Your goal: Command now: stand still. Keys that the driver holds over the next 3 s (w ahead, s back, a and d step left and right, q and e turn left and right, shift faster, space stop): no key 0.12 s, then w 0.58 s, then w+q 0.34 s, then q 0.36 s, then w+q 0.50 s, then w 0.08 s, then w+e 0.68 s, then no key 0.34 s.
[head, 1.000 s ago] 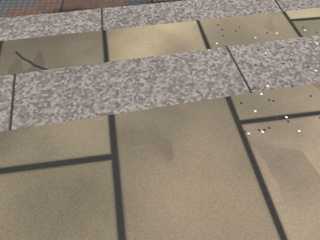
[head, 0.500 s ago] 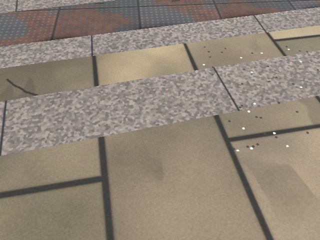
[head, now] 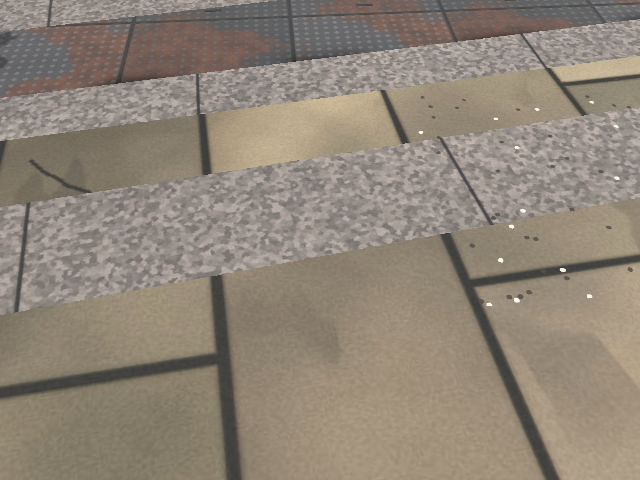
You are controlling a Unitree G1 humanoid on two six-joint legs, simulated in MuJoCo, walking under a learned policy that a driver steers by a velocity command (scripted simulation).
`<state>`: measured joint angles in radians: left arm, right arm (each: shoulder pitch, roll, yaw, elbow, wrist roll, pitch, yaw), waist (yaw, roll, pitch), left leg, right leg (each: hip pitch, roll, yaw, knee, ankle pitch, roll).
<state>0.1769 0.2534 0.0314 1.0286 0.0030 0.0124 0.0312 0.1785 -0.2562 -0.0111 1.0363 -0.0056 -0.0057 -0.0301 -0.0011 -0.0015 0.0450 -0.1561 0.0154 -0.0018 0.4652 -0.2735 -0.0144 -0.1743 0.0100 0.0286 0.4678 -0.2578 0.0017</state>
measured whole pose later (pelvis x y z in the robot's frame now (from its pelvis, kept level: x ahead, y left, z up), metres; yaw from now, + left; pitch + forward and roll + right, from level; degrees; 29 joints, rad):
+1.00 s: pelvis +0.34 +0.05 +0.00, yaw +6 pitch +0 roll +1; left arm 0.20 0.27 0.04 0.90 0.00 -0.13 0.02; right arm 0.25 -0.26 -0.05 0.91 0.00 -0.09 0.04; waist -0.02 -0.03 0.05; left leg -0.25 -0.12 -0.01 0.38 -0.12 0.10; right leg -0.51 -0.08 0.06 1.13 -0.30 -0.03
